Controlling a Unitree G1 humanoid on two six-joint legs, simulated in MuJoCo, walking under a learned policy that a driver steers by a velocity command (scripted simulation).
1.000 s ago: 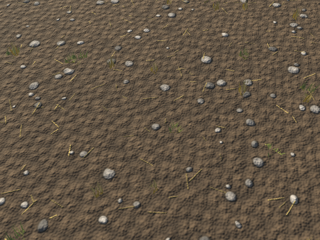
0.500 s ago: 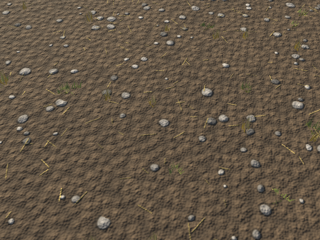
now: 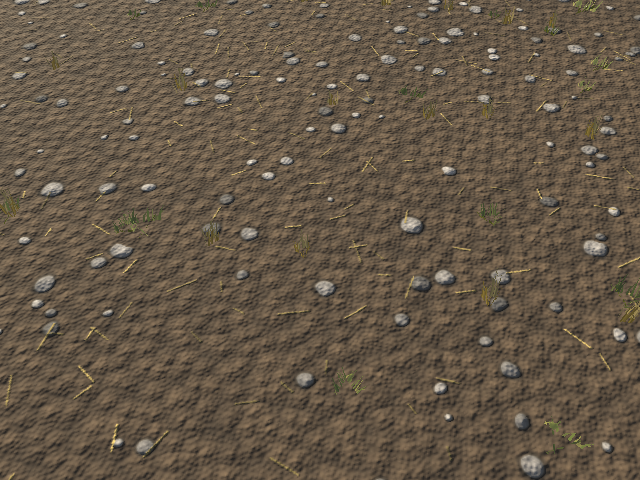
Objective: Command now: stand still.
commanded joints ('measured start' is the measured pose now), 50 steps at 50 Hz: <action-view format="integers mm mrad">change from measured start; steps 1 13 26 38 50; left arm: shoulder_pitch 73 90 206 63 -221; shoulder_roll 72 66 152 53 87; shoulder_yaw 8 2 47 35 56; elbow -3 9 15 -110 -208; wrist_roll -1 0 5 5 19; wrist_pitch -4 -2 20 -57 -23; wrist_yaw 3 5 -3 -35 -75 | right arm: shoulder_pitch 63 76 17 423 270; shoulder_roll -62 -52 -29 -221 -90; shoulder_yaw -7 -1 -9 -95 -25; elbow -3 19 -30 -14 -46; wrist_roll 0 0 -25 -15 -8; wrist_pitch -4 1 8 -66 -97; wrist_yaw -4 -8 13 26 19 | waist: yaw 0 0 56 -165 -9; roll -6 -7 -136 350 69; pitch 54 66 190 4 115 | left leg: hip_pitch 32 33 -248 413 187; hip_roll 103 107 -19 343 194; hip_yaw -117 -115 26 -578 -141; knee -55 -47 234 -225 -240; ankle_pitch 65 80 -343 -511 352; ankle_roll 12 7 29 147 145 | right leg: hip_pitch -82 -69 -81 -561 -612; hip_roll -117 -113 -229 32 -76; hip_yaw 115 110 344 -87 -48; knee -91 -90 -232 547 512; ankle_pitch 93 116 -626 -250 123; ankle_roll -25 -28 -165 -54 -17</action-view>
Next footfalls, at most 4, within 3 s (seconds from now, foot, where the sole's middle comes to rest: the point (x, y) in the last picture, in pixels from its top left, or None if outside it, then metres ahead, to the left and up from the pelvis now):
0.74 left None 0.15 0.12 -0.78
1.22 right None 0.50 -0.03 -0.78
1.78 left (277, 362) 0.82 0.13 -0.78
2.34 right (347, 263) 1.13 -0.05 -0.78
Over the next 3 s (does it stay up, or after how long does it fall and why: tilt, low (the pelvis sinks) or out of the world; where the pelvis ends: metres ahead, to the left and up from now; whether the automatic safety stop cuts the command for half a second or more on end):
stays up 1.32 0.06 -0.01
